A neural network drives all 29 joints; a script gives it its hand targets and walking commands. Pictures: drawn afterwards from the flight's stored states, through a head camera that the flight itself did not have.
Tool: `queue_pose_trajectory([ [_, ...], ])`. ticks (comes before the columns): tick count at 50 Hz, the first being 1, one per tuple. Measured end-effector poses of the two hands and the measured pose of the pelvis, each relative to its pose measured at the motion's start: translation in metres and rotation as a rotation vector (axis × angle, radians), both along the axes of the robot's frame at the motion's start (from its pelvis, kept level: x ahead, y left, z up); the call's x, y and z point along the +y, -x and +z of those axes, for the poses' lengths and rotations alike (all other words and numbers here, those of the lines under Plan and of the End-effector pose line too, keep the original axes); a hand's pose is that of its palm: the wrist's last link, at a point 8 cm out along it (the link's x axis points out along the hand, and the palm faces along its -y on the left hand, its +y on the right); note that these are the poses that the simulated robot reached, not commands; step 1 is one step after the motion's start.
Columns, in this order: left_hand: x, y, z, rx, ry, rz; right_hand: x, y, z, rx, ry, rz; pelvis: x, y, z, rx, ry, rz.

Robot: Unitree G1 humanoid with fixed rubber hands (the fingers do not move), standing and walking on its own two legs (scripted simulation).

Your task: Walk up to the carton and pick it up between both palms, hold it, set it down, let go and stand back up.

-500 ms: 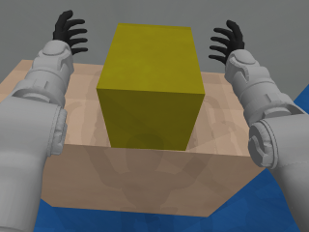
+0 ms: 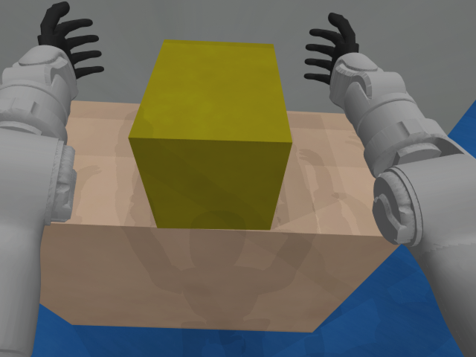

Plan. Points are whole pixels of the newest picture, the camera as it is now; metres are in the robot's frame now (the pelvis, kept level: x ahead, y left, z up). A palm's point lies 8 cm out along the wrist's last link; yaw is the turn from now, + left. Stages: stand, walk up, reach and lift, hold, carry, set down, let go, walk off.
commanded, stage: set down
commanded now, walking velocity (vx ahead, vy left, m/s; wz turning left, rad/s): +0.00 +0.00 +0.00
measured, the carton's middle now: (216, 133) +0.52 +0.00 +0.10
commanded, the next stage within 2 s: none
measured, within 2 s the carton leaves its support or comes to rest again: neither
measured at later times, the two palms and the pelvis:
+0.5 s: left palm (72, 103) +0.46 +0.21 +0.22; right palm (337, 113) +0.42 -0.18 +0.21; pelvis -0.01 +0.02 +0.00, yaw -3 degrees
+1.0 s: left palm (66, 155) +0.41 +0.22 +0.18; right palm (331, 161) +0.37 -0.17 +0.16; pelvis -0.02 +0.02 +0.00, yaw -3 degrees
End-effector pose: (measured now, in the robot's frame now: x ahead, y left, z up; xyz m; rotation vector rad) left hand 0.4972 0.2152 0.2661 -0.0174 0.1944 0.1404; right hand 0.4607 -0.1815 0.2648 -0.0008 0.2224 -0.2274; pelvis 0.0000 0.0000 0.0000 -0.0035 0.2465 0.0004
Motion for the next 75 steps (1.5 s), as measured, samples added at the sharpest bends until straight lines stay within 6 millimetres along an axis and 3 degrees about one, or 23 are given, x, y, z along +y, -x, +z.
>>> queue_pose_trajectory([
  [6, -0.006, -0.006, -0.009, -0.011, -0.025, -0.063, 0.006, -0.005, -0.012, -0.012, -0.02, -0.003, 0.001, -0.005, 0.001, 0.003, -0.002, 0.005],
  [13, -0.006, 0.003, -0.034, 0.014, -0.052, -0.102, 0.011, 0.004, -0.04, 0.003, -0.041, -0.011, 0.008, -0.001, 0.003, -0.054, 0.006, -0.023],
  [18, -0.009, 0.015, -0.042, 0.015, -0.05, -0.119, 0.009, 0.017, -0.052, 0.005, -0.044, -0.012, 0.014, 0.005, 0.004, -0.095, 0.013, -0.038],
  [27, -0.007, 0.042, -0.046, 0.032, -0.051, -0.119, 0.004, 0.044, -0.054, 0.015, -0.033, -0.008, 0.021, 0.016, 0.004, -0.157, 0.012, -0.051],
  [37, -0.001, 0.063, -0.062, 0.04, -0.062, -0.123, 0.012, 0.062, -0.071, 0.034, -0.029, 0.016, 0.024, 0.023, 0.004, -0.205, 0.011, -0.047],
  [47, 0.001, 0.084, -0.086, 0.036, -0.051, -0.137, 0.017, 0.081, -0.099, 0.012, -0.055, 0.012, 0.025, 0.02, 0.005, -0.272, 0.016, -0.049],
  [58, 0.016, 0.117, -0.109, 0.046, -0.046, -0.121, 0.015, 0.112, -0.12, -0.021, -0.065, 0.008, 0.025, 0.016, 0.005, -0.336, 0.02, -0.046],
  [65, 0.007, 0.148, -0.14, 0.097, -0.044, -0.161, 0.0, 0.142, -0.142, -0.002, -0.04, 0.0, 0.026, 0.013, 0.005, -0.33, 0.018, -0.041],
  [70, 0.006, 0.153, -0.141, 0.06, -0.035, -0.146, -0.004, 0.152, -0.138, -0.043, -0.035, 0.014, 0.024, 0.012, 0.006, -0.307, 0.015, -0.056],
  [75, 0.009, 0.161, -0.147, 0.069, -0.037, -0.13, 0.003, 0.16, -0.15, -0.014, -0.048, 0.031, 0.024, 0.009, 0.007, -0.32, 0.015, -0.064],
])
